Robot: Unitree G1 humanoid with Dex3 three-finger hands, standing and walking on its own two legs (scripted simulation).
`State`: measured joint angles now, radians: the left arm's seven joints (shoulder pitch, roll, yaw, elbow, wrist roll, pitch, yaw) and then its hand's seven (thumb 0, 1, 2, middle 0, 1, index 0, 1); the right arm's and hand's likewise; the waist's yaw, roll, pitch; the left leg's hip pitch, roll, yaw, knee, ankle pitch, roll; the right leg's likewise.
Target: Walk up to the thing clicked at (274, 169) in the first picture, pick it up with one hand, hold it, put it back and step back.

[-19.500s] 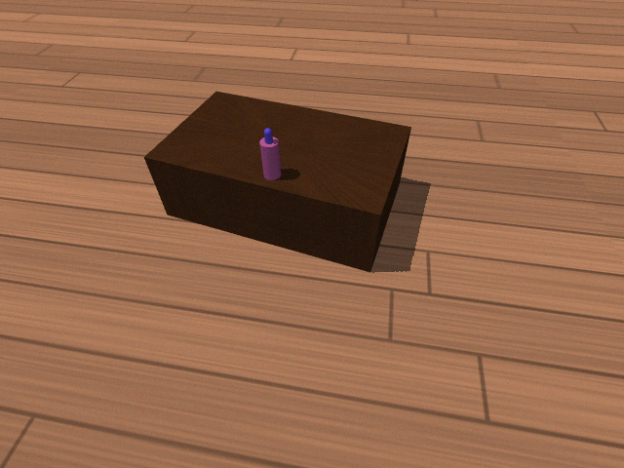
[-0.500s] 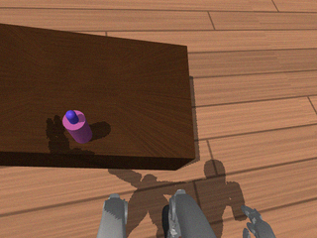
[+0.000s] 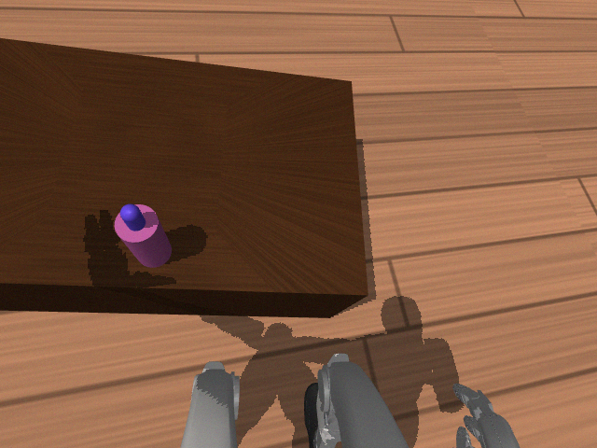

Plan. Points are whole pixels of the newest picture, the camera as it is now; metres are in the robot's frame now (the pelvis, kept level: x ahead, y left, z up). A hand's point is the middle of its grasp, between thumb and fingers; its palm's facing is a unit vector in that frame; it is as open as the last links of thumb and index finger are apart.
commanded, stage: approach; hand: left
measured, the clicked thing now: (143, 233) +0.46 +0.24 -0.21
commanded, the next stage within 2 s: close in in 0.70 s
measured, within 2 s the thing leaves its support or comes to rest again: neither
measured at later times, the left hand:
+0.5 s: hand out of the picture +0.39 +0.41 -0.04, palm faces +0.31 -0.95 +0.03, open 17.7 cm
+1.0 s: hand (108, 243) +0.44 +0.29 -0.22, palm faces +0.28 -0.96 +0.05, open 17.7 cm
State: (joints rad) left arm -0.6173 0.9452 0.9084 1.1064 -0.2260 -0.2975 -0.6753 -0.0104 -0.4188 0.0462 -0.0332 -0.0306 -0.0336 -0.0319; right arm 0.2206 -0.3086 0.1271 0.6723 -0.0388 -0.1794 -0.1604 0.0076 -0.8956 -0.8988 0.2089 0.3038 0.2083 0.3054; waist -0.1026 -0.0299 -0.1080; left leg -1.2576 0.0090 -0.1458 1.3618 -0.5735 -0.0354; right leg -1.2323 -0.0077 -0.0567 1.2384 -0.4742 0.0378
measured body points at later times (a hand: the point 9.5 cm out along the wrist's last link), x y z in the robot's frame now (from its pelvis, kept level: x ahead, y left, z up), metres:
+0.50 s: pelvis -0.01 +0.00 -0.06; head +0.18 +0.06 +0.34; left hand +0.37 +0.46 -0.04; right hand +0.12 -0.28 -0.15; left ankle +0.03 +0.13 -0.61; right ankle +0.06 -0.15 -0.61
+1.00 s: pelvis -0.06 +0.00 -0.22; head +0.16 +0.04 +0.17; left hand +0.42 +0.34 -0.22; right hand +0.03 -0.27 -0.34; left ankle +0.02 +0.13 -0.61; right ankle +0.05 -0.15 -0.61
